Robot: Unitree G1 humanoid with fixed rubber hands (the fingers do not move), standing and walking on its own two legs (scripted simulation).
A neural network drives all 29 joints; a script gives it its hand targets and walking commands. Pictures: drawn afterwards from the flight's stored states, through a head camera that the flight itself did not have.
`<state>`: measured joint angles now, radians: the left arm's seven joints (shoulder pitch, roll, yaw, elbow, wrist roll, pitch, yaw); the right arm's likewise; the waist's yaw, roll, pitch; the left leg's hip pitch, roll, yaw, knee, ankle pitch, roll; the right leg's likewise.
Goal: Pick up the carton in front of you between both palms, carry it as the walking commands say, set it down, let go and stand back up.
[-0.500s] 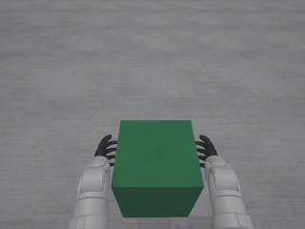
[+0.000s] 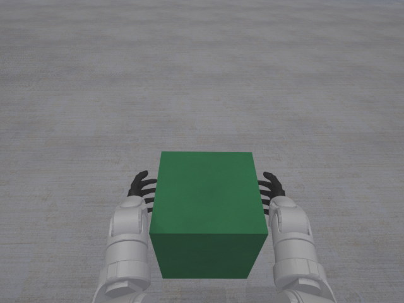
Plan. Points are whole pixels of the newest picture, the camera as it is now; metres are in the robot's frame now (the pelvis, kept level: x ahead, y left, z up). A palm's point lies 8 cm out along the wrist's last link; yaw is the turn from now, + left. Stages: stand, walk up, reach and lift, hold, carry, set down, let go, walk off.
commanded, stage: set down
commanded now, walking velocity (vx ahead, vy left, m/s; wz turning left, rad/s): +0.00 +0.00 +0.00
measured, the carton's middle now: (205, 217) +0.33 +0.00 -0.03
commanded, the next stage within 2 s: none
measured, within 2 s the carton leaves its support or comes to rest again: neither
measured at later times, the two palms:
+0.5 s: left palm (149, 233) +0.35 +0.16 -0.15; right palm (253, 226) +0.38 -0.14 -0.15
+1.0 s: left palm (153, 243) +0.39 +0.17 -0.28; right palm (241, 232) +0.43 -0.13 -0.29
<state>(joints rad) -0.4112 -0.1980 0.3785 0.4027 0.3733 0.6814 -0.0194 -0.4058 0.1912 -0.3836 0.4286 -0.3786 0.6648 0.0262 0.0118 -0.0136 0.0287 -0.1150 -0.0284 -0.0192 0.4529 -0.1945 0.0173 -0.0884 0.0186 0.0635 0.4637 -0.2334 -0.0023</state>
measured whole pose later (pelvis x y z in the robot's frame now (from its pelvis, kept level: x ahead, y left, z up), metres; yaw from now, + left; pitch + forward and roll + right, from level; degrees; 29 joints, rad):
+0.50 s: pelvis -0.02 -0.02 -0.07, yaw +0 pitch +27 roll +0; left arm -0.56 -0.17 0.43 0.46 0.25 0.16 0.02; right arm -0.60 0.11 -0.36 0.55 -0.24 0.15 -0.02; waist 0.04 -0.02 0.02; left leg -1.11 -0.04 -0.07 0.93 -0.30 -0.02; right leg -1.08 0.07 0.07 0.95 -0.34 0.00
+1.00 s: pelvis -0.04 -0.02 -0.20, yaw +0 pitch +45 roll +0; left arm -0.84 -0.12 0.53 0.55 0.24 0.25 0.06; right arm -0.94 0.00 -0.39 0.74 -0.24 0.24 -0.03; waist 0.06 -0.03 -0.19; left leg -1.80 -0.08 -0.08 1.46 -0.44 -0.05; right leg -1.78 0.11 0.07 1.49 -0.49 0.01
